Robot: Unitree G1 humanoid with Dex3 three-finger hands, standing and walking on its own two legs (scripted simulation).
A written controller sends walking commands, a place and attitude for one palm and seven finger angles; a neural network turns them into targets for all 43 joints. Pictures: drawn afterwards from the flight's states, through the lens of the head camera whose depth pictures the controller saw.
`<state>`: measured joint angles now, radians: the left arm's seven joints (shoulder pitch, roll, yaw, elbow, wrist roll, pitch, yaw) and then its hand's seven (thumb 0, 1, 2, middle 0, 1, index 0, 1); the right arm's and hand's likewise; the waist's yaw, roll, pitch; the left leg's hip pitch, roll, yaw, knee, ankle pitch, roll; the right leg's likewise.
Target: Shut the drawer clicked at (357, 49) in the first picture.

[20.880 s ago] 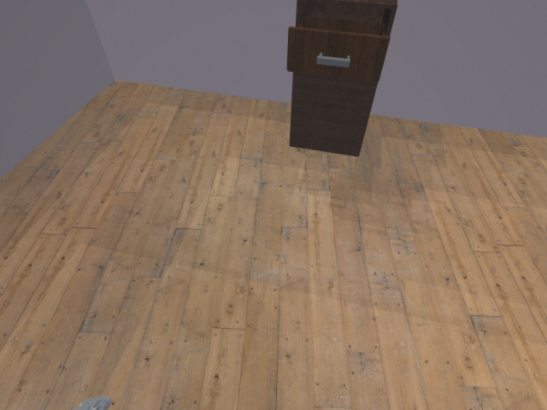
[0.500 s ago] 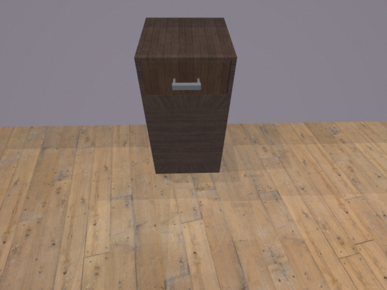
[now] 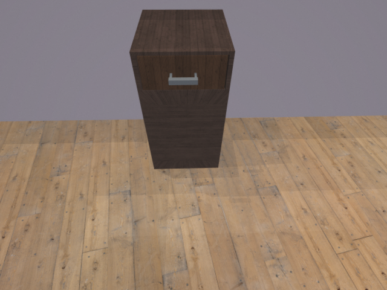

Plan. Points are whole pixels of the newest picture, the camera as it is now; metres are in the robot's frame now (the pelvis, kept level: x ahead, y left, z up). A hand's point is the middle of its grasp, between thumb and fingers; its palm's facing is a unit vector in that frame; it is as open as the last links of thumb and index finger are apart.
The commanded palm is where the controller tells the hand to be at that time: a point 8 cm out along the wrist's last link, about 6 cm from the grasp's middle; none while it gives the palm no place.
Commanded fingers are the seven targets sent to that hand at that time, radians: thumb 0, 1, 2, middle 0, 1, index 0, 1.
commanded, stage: look to check the result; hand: left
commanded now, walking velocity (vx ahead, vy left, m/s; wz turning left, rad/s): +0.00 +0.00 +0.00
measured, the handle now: (183, 78) +0.91 +0.09 -0.08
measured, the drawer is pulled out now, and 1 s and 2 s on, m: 0.00 0.00 0.00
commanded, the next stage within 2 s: stand and wait in 0.24 s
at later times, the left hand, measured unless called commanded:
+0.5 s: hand out of the picture +0.03 +0.17 -0.17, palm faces +0.03 -0.98 -0.22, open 7.4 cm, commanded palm none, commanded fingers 0.00 0.90 0.90 -0.20 -0.30 -0.20 -0.30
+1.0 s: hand out of the picture +0.04 +0.18 -0.17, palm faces +0.02 -0.97 -0.24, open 7.4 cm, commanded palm none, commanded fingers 0.00 0.90 0.90 -0.20 -0.30 -0.20 -0.30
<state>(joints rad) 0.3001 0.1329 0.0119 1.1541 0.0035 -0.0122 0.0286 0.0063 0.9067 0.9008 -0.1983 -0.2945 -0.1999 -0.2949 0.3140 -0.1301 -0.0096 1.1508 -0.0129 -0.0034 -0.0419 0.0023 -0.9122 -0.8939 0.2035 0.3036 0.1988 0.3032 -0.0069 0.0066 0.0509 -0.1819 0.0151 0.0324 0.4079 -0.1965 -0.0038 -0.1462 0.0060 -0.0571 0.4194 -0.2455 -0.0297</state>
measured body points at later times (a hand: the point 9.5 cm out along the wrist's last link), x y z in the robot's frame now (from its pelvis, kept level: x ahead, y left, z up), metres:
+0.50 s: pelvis +0.01 -0.01 +0.00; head +0.02 -0.02 +0.45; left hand +0.03 +0.22 -0.15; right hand +0.02 -0.25 -0.16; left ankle +0.02 +0.12 -0.74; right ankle -0.01 -0.10 -0.74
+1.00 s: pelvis +0.02 -0.02 +0.00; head +0.04 -0.03 +0.45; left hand +0.04 +0.23 -0.15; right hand +0.04 -0.27 -0.16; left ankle +0.02 +0.12 -0.74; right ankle -0.01 -0.10 -0.74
